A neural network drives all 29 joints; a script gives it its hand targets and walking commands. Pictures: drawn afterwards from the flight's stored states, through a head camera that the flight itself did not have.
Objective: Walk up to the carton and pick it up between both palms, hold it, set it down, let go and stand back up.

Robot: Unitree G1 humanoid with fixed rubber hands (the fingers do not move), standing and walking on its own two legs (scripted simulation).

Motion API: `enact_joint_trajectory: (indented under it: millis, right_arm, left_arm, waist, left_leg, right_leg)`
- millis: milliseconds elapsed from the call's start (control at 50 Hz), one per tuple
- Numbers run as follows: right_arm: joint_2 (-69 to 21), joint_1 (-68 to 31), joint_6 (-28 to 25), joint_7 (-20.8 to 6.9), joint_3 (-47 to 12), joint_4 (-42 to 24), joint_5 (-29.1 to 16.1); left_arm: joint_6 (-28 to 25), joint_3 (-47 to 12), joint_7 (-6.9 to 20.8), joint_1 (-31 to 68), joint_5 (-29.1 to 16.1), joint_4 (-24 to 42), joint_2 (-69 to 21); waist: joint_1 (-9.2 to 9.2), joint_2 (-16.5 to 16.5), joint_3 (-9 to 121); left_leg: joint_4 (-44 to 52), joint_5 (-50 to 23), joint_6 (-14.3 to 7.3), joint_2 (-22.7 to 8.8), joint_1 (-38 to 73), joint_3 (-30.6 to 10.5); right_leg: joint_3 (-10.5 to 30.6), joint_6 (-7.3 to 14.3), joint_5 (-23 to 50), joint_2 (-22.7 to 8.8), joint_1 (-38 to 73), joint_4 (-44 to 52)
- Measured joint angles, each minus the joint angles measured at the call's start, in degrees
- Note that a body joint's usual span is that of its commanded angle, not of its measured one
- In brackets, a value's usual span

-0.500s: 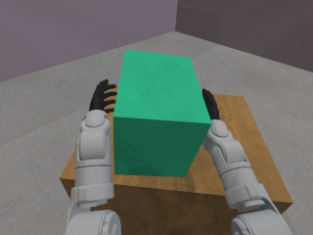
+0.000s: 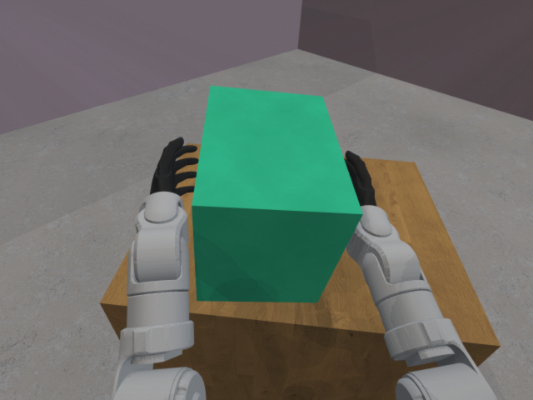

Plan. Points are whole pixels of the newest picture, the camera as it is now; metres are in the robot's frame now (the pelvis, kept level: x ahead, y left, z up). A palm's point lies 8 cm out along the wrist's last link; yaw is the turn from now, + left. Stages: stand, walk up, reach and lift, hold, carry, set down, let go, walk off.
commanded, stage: hold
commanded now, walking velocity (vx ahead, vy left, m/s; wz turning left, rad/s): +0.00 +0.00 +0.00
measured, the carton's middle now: (263, 192) +0.39 +0.00 +0.15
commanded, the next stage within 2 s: none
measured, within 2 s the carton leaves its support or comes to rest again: neither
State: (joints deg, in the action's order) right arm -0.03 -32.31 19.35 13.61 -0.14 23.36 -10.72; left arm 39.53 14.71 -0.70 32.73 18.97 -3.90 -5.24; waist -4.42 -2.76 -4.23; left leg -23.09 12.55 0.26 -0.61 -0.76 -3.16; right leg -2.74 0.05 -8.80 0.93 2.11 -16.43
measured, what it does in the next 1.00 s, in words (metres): stands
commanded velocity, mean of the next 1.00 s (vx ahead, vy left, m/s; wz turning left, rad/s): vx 0.00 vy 0.00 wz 0.00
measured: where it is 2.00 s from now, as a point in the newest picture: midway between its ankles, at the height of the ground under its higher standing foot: outside the picture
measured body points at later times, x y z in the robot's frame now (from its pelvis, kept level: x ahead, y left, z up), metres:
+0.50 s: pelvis +0.00 +0.00 +0.00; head -0.04 +0.03 +0.45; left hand +0.37 +0.14 +0.19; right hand +0.36 -0.14 +0.17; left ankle +0.01 +0.12 -0.75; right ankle +0.02 -0.12 -0.75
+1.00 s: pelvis -0.01 +0.00 +0.00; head -0.05 +0.02 +0.45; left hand +0.37 +0.14 +0.20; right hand +0.36 -0.14 +0.17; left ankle +0.01 +0.12 -0.75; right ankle +0.02 -0.12 -0.75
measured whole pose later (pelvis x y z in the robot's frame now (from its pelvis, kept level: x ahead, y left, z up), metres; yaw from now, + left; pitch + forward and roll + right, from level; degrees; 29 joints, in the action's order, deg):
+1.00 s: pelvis -0.01 +0.00 +0.00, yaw -1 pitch -10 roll -1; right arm -0.3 -34.5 19.0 13.7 1.0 26.9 -9.9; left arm 39.3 16.5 -0.8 35.9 18.2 -8.3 -4.9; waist -3.9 -1.7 -3.4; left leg -22.3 11.3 0.3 -0.7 -1.4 -2.5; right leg -2.3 0.3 -8.1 1.0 0.7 -16.9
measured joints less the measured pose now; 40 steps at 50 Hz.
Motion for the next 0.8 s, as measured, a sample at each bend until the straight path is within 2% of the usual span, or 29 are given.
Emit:
enact_joint_trajectory:
  millis: [560, 800]
  right_arm:
    - [-0.4, -1.0, 0.1, -0.1, 0.8, 1.3, 0.8]
    - [0.1, -1.5, -0.2, 0.3, 0.2, 2.3, -0.3]
  left_arm:
    - [-0.2, 0.9, 0.2, 1.2, -0.1, -1.7, 0.1]
    - [0.5, 1.2, 0.0, 1.9, -0.1, -2.0, 0.1]
  waist:
    - [0.29, 0.0, 0.3]
    - [-0.08, 0.8, -0.1]
  left_leg:
    - [0.7, -0.7, 0.1, 0.0, -0.1, 0.1]
    - [0.3, -0.6, 0.1, -0.1, 0.3, 0.4]
  right_leg:
    - [0.1, 0.2, 0.2, 0.0, -0.5, -0.2]
    - [0.3, 0.1, 0.4, 0.1, 0.0, -0.2]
